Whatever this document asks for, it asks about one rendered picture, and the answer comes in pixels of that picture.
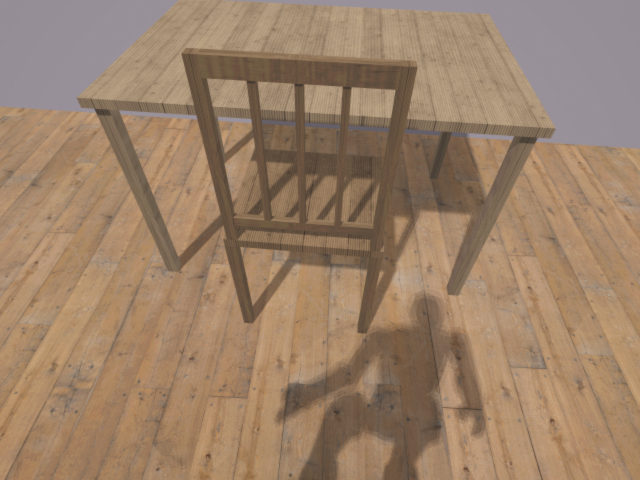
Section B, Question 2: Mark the table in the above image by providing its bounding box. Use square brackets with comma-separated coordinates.
[77, 0, 556, 296]

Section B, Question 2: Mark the chair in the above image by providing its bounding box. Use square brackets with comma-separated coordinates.
[181, 48, 418, 334]

